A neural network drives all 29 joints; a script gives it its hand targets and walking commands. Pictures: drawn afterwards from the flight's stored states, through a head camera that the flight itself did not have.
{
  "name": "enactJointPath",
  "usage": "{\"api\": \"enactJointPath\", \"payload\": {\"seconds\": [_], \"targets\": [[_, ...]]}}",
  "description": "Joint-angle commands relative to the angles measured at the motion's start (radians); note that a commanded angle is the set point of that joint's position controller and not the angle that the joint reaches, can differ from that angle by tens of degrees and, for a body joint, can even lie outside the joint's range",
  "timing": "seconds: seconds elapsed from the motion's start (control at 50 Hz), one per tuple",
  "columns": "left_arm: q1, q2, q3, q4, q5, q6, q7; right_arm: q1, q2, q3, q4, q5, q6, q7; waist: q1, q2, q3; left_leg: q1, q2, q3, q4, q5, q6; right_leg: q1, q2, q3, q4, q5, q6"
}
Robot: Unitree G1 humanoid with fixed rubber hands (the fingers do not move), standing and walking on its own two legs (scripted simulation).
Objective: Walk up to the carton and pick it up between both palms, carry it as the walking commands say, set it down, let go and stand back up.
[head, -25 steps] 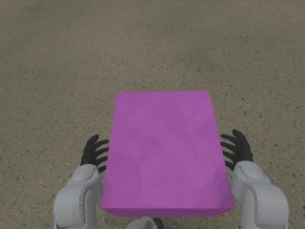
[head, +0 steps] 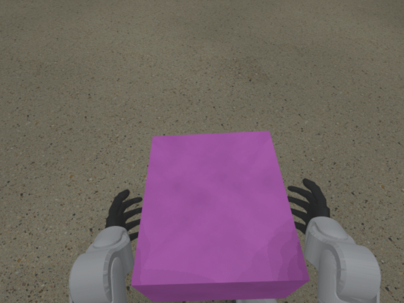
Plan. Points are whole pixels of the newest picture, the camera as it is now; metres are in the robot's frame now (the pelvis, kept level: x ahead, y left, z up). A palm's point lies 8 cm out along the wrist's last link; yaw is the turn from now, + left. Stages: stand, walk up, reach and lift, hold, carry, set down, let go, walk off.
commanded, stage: carry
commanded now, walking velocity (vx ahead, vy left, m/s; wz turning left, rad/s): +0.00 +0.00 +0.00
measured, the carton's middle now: (214, 212) +0.31 +0.00 -0.01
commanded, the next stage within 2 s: none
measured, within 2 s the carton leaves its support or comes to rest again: neither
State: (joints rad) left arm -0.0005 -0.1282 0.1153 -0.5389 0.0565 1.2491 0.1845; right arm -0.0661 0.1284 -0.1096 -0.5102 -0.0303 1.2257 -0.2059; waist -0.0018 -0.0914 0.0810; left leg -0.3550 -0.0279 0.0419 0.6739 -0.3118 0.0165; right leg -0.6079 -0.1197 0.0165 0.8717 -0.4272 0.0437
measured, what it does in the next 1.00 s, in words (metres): walks backwards: right foot, then left foot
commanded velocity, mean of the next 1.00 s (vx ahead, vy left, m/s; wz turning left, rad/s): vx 0.00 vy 0.00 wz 0.00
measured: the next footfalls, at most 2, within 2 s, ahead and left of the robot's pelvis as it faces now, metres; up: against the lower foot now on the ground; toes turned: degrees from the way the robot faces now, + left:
right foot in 0.24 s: -0.14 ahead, -0.05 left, +0.00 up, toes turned -5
left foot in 0.90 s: -0.08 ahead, +0.12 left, +0.00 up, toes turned +1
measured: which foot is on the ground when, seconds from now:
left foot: down 0.00-0.78, up 0.80-0.88, down 0.90-1.00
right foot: up 0.00-0.22, down 0.24-0.94, up 0.96-1.00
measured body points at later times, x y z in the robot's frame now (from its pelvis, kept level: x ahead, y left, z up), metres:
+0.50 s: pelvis -0.14 +0.05 +0.01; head -0.20 +0.05 +0.46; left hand +0.10 +0.21 +0.12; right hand +0.10 -0.13 +0.13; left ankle +0.00 +0.13 -0.72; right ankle -0.18 -0.05 -0.72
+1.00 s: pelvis -0.19 +0.08 +0.01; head -0.27 +0.12 +0.45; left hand +0.04 +0.25 +0.11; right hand +0.04 -0.09 +0.13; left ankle -0.12 +0.12 -0.72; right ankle -0.18 -0.05 -0.71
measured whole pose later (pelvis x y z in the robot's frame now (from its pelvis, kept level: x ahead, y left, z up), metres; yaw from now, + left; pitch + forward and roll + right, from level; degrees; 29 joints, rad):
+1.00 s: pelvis -0.19 +0.08 +0.01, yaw -1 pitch -1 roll -3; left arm -0.01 -0.13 0.09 -0.49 0.09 1.29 0.20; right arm -0.04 0.13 -0.12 -0.42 -0.06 1.21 -0.19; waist -0.02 -0.01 -0.17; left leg -0.38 -0.03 0.06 0.61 -0.22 0.09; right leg -0.31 0.03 -0.04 0.66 -0.37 -0.02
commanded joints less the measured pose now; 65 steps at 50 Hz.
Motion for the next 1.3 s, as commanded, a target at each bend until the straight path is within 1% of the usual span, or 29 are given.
{"api": "enactJointPath", "payload": {"seconds": [0.0,0.06,0.1,0.16,0.18,0.22,0.28,0.36,0.42,0.52,0.6,0.66,0.76,0.8,0.84,0.88,0.9,0.92,0.96,1.04,1.06,1.08,1.1,1.12,1.14,1.18,1.22,1.24,1.28], "targets": [[-0.755,-1.033,-0.881,-0.34,-0.498,-0.088,-0.271,-0.409,1.032,0.63,-0.133,0.347,-0.076,0.318,0.012,0.377,-0.471,0.156,0.211,-0.188,-0.359,0.041,0.045,0.091,0.117,-0.029,0.288,0.01,-0.047],[-0.706,-1.012,-0.873,-0.306,-0.494,-0.089,-0.268,-0.361,1.005,0.627,-0.128,0.317,-0.081,0.297,-0.006,0.31,-0.551,0.357,0.271,-0.268,-0.294,0.252,0.101,0.093,0.111,-0.032,0.017,-0.084,-0.04],[-0.667,-0.997,-0.861,-0.272,-0.49,-0.081,-0.274,-0.335,0.985,0.628,-0.129,0.295,-0.076,0.286,-0.008,0.258,-0.567,0.343,0.296,-0.308,-0.331,0.171,0.111,0.198,0.122,-0.038,-0.202,-0.136,-0.044],[-0.607,-0.979,-0.8,-0.211,-0.471,-0.074,-0.288,-0.397,0.947,0.647,-0.169,0.299,-0.064,0.274,0.017,0.173,-0.558,0.227,0.231,-0.251,-0.397,0.007,0.012,0.494,0.139,-0.087,-0.585,-0.022,-0.066],[-0.608,-0.972,-0.784,-0.216,-0.47,-0.078,-0.292,-0.412,0.952,0.658,-0.171,0.303,-0.059,0.274,0.018,0.121,-0.547,0.158,0.18,-0.218,-0.387,0.043,-0.04,0.582,0.086,-0.01,-0.607,-0.026,-0.091],[-0.601,-0.956,-0.757,-0.188,-0.46,-0.08,-0.304,-0.434,0.954,0.683,-0.186,0.3,-0.051,0.274,-0.004,-0.194,-0.478,0.068,0.054,-0.113,-0.162,0.043,-0.067,0.514,-0.112,0.233,-0.553,0.106,-0.146],[-0.575,-0.976,-0.741,-0.189,-0.449,-0.077,-0.31,-0.475,0.971,0.732,-0.209,0.324,-0.051,0.278,-0.007,-0.089,-0.452,0.197,0.04,-0.096,-0.066,0.135,-0.031,0.316,-0.073,0.11,-0.498,0.19,-0.155],[-0.562,-0.927,-0.718,-0.096,-0.392,-0.048,-0.298,-0.512,0.919,0.723,-0.125,0.332,-0.025,0.29,-0.008,0.055,-0.339,0.168,0.109,-0.188,-0.211,0.148,-0.008,0.2,0.013,0.074,-0.445,-0.119,-0.101],[-0.54,-0.857,-0.698,-0.063,-0.351,-0.023,-0.273,-0.457,0.866,0.671,-0.009,0.328,0.006,0.293,0.006,0.191,-0.312,0.053,0.181,-0.319,-0.407,-0.087,-0.011,0.261,0.094,0.036,-0.366,-0.131,-0.094],[-0.55,-0.794,-0.684,-0.042,-0.329,0.0,-0.247,-0.439,0.803,0.585,0.072,0.31,0.029,0.288,0.02,0.286,-0.266,-0.054,0.16,-0.254,-0.586,-0.36,-0.097,0.339,0.145,-0.054,-0.358,-0.131,-0.108],[-0.563,-0.846,-0.702,-0.08,-0.37,-0.013,-0.247,-0.476,0.847,0.601,-0.014,0.319,0.007,0.277,0.026,0.171,-0.372,0.085,0.093,-0.118,-0.478,-0.161,-0.133,0.344,0.103,-0.005,-0.484,-0.12,-0.123],[-0.611,-0.936,-0.729,-0.125,-0.423,-0.035,-0.262,-0.506,0.927,0.644,-0.098,0.334,-0.022,0.271,0.006,-0.037,-0.484,0.293,0.058,-0.069,-0.168,0.067,-0.068,0.217,-0.008,0.148,-0.576,-0.107,-0.14],[-0.643,-0.935,-0.73,-0.091,-0.419,-0.03,-0.277,-0.522,0.906,0.655,-0.084,0.323,-0.029,0.268,-0.012,-0.108,-0.367,0.276,0.001,-0.047,0.174,-0.014,-0.054,-0.079,-0.069,0.203,-0.625,-0.37,-0.164],[-0.653,-0.911,-0.727,-0.078,-0.401,-0.017,-0.272,-0.525,0.88,0.625,-0.03,0.321,-0.018,0.272,-0.03,-0.066,-0.306,0.301,0.018,-0.052,0.196,-0.004,-0.057,-0.194,-0.076,0.186,-0.584,-0.415,-0.143],[-0.653,-0.883,-0.724,-0.047,-0.383,0.0,-0.261,-0.495,0.841,0.581,0.031,0.302,-0.002,0.273,-0.031,0.062,-0.255,0.189,0.05,-0.11,-0.079,-0.046,-0.04,-0.052,-0.006,0.115,-0.414,-0.269,-0.105],[-0.64,-0.826,-0.711,-0.022,-0.35,0.009,-0.239,-0.478,0.769,0.521,0.097,0.279,0.005,0.265,-0.002,0.415,-0.232,-0.014,0.279,-0.486,-0.538,-0.128,-0.054,0.152,0.149,-0.032,-0.081,-0.083,-0.055],[-0.625,-0.789,-0.693,-0.001,-0.329,0.007,-0.227,-0.461,0.755,0.492,0.145,0.271,0.004,0.26,0.006,0.403,-0.203,0.019,0.301,-0.466,-0.519,0.026,-0.057,0.143,0.152,-0.042,-0.063,-0.068,-0.055],[-0.61,-0.802,-0.7,-0.025,-0.336,0.003,-0.222,-0.443,0.774,0.505,0.13,0.277,0.001,0.263,0.003,0.351,-0.224,0.083,0.287,-0.404,-0.492,0.144,-0.076,0.132,0.135,-0.027,-0.07,-0.044,-0.052],[-0.623,-0.817,-0.731,-0.069,-0.345,-0.001,-0.215,-0.419,0.799,0.506,0.11,0.294,-0.002,0.272,-0.003,0.319,-0.292,0.071,0.259,-0.302,-0.555,0.039,-0.147,0.224,0.142,-0.076,-0.145,-0.038,-0.051],[-0.64,-0.901,-0.75,-0.094,-0.363,-0.03,-0.22,-0.488,0.882,0.562,-0.013,0.352,-0.039,0.282,0.022,0.429,-0.372,0.136,0.16,-0.096,-0.598,0.382,-0.413,0.457,0.195,-0.276,-0.507,-0.099,-0.072],[-0.636,-0.908,-0.748,-0.106,-0.369,-0.039,-0.222,-0.516,0.893,0.579,-0.044,0.365,-0.046,0.283,0.055,0.407,-0.401,0.138,0.094,-0.031,-0.445,0.477,-0.482,0.544,0.15,-0.259,-0.632,-0.04,-0.124],[-0.628,-0.926,-0.736,-0.098,-0.38,-0.047,-0.227,-0.525,0.903,0.604,-0.071,0.37,-0.051,0.281,0.062,0.168,-0.486,0.154,0.021,0.035,-0.108,0.374,-0.474,0.605,0.012,-0.099,-0.699,0.084,-0.194],[-0.619,-0.961,-0.732,-0.085,-0.393,-0.057,-0.234,-0.534,0.91,0.635,-0.116,0.372,-0.058,0.28,0.041,-0.165,-0.544,0.174,0.041,-0.05,0.245,-0.09,-0.289,0.468,-0.217,0.207,-0.647,0.164,-0.266],[-0.604,-0.974,-0.738,-0.087,-0.41,-0.06,-0.24,-0.592,0.92,0.667,-0.165,0.367,-0.063,0.279,0.014,-0.13,-0.514,0.15,0.092,-0.139,0.198,-0.156,-0.128,0.378,-0.181,0.169,-0.57,0.185,-0.251],[-0.576,-0.933,-0.681,0.0,-0.385,-0.068,-0.25,-0.559,0.881,0.631,-0.076,0.322,-0.073,0.275,0.005,-0.096,-0.464,0.085,0.075,-0.118,0.124,-0.13,-0.064,0.376,-0.146,0.128,-0.55,0.201,-0.209],[-0.612,-0.982,-0.747,-0.087,-0.443,-0.056,-0.266,-0.465,0.931,0.653,-0.098,0.312,-0.061,0.259,-0.017,-0.095,-0.481,0.026,0.056,-0.047,-0.172,0.067,-0.034,0.554,-0.081,-0.03,-0.389,0.494,-0.142],[-0.598,-0.946,-0.724,-0.06,-0.406,-0.063,-0.271,-0.534,0.894,0.659,-0.111,0.315,-0.051,0.267,-0.01,-0.101,-0.46,0.102,0.09,-0.134,-0.338,0.111,-0.037,0.472,-0.027,-0.003,-0.348,0.254,-0.108],[-0.578,-0.933,-0.715,-0.063,-0.394,-0.06,-0.271,-0.565,0.862,0.648,-0.119,0.324,-0.046,0.272,0.006,0.058,-0.417,0.113,0.217,-0.305,-0.393,0.148,-0.038,0.351,0.043,-0.035,-0.286,0.051,-0.079],[-0.604,-0.927,-0.727,-0.085,-0.395,-0.049,-0.268,-0.577,0.864,0.636,-0.108,0.335,-0.048,0.27,0.013,0.2,-0.307,0.06,0.265,-0.378,-0.479,-0.006,-0.036,0.265,0.105,-0.066,-0.295,0.011,-0.065]]}}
